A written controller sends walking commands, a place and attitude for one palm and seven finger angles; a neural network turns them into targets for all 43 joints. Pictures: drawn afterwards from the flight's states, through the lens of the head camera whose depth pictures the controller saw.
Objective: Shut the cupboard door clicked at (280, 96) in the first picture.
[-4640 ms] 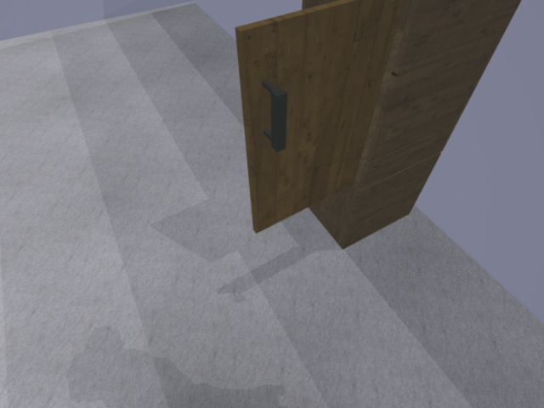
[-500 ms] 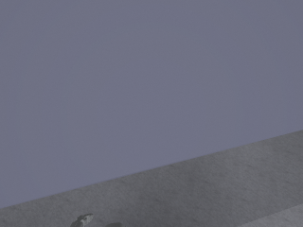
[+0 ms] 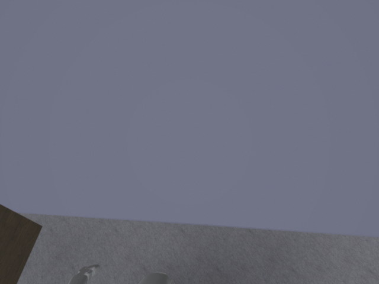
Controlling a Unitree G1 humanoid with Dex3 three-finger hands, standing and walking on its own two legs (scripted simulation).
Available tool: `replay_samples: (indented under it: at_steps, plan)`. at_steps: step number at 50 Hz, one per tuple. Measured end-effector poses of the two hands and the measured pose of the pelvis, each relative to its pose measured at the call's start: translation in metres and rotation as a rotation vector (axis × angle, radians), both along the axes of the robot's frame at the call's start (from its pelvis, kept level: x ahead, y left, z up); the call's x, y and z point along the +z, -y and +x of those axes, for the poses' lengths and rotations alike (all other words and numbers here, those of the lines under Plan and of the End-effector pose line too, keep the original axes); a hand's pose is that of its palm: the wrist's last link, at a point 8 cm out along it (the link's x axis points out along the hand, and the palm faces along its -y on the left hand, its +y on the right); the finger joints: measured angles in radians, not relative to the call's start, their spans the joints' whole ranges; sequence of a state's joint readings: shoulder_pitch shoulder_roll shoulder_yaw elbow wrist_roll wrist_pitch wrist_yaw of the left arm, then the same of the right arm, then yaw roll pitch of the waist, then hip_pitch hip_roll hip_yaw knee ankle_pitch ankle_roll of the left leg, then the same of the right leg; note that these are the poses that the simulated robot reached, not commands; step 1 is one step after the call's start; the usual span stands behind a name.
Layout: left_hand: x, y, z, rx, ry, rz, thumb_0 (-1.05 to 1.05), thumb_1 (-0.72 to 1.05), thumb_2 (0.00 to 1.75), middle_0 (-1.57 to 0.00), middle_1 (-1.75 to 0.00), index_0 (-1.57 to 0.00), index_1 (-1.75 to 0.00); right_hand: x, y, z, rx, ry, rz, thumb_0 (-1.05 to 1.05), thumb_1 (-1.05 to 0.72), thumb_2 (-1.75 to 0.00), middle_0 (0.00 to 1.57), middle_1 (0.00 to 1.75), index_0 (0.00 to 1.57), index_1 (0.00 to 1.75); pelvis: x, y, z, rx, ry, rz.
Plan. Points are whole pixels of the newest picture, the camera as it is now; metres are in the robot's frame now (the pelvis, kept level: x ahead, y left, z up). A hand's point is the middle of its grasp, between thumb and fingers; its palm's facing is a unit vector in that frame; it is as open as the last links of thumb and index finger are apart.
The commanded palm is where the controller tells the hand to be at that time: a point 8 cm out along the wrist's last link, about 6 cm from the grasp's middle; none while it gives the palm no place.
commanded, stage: turn to face it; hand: left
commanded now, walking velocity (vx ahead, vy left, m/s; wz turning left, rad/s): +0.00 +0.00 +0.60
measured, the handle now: out of the picture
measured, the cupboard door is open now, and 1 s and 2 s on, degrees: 92 92 92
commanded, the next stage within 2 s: none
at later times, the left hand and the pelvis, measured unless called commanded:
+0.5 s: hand out of the picture +0.05 +0.23 -0.16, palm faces +0.33 -0.91 -0.26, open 7.4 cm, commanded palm none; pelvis +0.03 -0.01 +0.01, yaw +18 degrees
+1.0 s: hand out of the picture +0.00 +0.20 -0.17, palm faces +0.58 -0.78 -0.24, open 7.4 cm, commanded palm none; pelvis +0.06 -0.02 +0.00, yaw +36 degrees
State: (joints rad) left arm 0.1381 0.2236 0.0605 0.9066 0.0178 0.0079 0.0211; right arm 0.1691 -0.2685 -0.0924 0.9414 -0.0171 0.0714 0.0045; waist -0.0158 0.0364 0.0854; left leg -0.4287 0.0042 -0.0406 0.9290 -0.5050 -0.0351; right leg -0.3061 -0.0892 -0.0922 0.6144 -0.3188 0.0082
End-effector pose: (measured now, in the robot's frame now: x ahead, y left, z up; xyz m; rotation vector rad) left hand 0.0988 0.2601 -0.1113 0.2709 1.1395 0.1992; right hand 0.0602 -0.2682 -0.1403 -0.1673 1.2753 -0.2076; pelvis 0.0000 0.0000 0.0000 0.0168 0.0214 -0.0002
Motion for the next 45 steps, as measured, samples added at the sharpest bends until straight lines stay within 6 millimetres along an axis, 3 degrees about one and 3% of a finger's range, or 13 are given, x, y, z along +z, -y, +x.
replay_samples:
  at_steps: [6, 10, 15, 18, 22, 28, 31, 37, 41, 45]
  plan:
    - [0.0, 0.015, -0.043, 0.093, -0.1, -0.036, 0.01, 0.9, 0.9, -0.2, -0.3, -0.2, -0.3, 0.016, 0.004, 0.051, 0.094, 0.022, -0.003, 0.0, -0.91, -0.9, 0.2, 0.3, 0.2, 0.3, 0.012, 0.007, 0.009, 0.076, -0.01, 0.022]
    - [-0.012, 0.018, -0.071, 0.165, -0.142, -0.08, 0.01, 0.9, 0.9, -0.2, -0.3, -0.2, -0.3, 0.022, -0.012, 0.089, 0.195, 0.054, -0.009, 0.0, -0.91, -0.9, 0.2, 0.3, 0.2, 0.3, 0.011, 0.004, 0.014, 0.131, -0.012, 0.022]
    - [-0.037, 0.003, -0.1, 0.264, -0.188, -0.115, 0.01, 0.9, 0.9, -0.2, -0.3, -0.2, -0.3, 0.02, -0.04, 0.128, 0.307, 0.127, -0.033, 0.0, -0.91, -0.9, 0.2, 0.3, 0.2, 0.3, -0.005, -0.007, 0.018, 0.2, -0.003, 0.0]
    - [-0.035, -0.004, -0.1, 0.305, -0.187, -0.105, 0.01, 0.9, 0.9, -0.2, -0.3, -0.2, -0.3, 0.026, -0.049, 0.132, 0.346, 0.123, -0.038, 0.0, -0.91, -0.9, 0.2, 0.3, 0.2, 0.3, -0.001, -0.005, 0.02, 0.23, 0.003, -0.012]
    - [-0.022, -0.009, -0.084, 0.337, -0.12, -0.089, 0.01, 0.91, 0.9, -0.2, -0.3, -0.2, -0.3, 0.027, -0.051, 0.13, 0.376, 0.083, -0.033, 0.0, -0.91, -0.9, 0.2, 0.3, 0.2, 0.3, 0.006, -0.001, 0.024, 0.277, 0.005, -0.028]
    - [-0.005, -0.004, -0.057, 0.359, -0.015, -0.043, 0.01, 0.91, 0.9, -0.2, -0.3, -0.2, -0.3, 0.014, -0.036, 0.131, 0.397, 0.022, -0.003, 0.0, -0.9, -0.9, 0.21, 0.3, 0.2, 0.3, 0.006, 0.018, 0.036, 0.348, 0.003, -0.032]
    - [-0.004, 0.004, -0.053, 0.37, 0.026, -0.005, 0.01, 0.91, 0.9, -0.2, -0.3, -0.2, -0.3, 0.001, -0.025, 0.141, 0.403, 0.006, 0.011, 0.0, -0.9, -0.9, 0.21, 0.3, 0.2, 0.3, -0.003, 0.029, 0.043, 0.381, -0.007, -0.008]
    - [-0.001, 0.027, -0.071, 0.437, -0.014, -0.039, 0.01, 0.9, 0.9, -0.2, -0.3, -0.2, -0.3, 0.009, -0.027, 0.166, 0.457, -0.007, 0.007, 0.0, -0.91, -0.9, 0.2, 0.3, 0.2, 0.3, 0.007, 0.029, 0.05, 0.466, 0.004, 0.006]
    - [-0.012, 0.035, -0.089, 0.497, -0.029, -0.089, 0.01, 0.9, 0.9, -0.2, -0.3, -0.2, -0.3, 0.018, -0.048, 0.186, 0.535, 0.013, -0.001, 0.0, -0.91, -0.9, 0.2, 0.3, 0.2, 0.3, 0.007, 0.024, 0.052, 0.521, 0.0, 0.018]
    - [-0.035, 0.03, -0.116, 0.575, -0.05, -0.124, 0.01, 0.9, 0.9, -0.2, -0.3, -0.2, -0.3, 0.014, -0.073, 0.208, 0.623, 0.074, -0.023, 0.0, -0.91, -0.9, 0.2, 0.3, 0.2, 0.3, -0.009, 0.013, 0.051, 0.578, 0.003, -0.001]
